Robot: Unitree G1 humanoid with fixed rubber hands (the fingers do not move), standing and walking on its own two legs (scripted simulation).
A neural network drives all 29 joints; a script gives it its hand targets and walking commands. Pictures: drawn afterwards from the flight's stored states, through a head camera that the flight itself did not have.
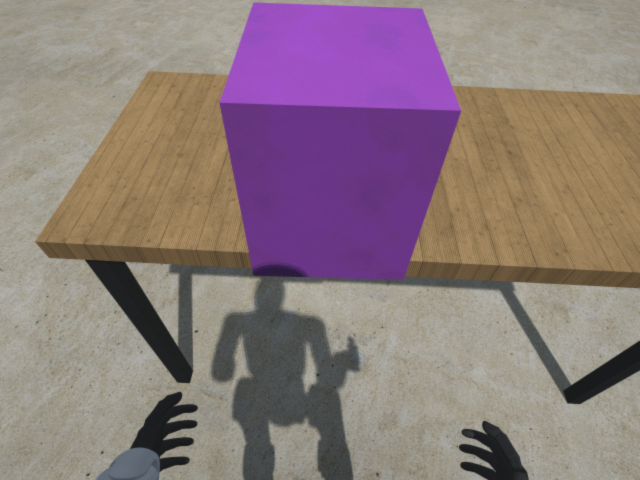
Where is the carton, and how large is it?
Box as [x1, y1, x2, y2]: [219, 2, 460, 279]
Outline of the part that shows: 253,2 219,102 253,275 403,279 460,112 460,108 422,9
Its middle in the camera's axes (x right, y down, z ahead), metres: +0.02 -0.14 +0.57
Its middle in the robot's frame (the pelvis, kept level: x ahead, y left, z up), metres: +0.53 +0.03 +0.11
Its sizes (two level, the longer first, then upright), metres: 0.257 0.237 0.299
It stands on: a table, 0.75 m high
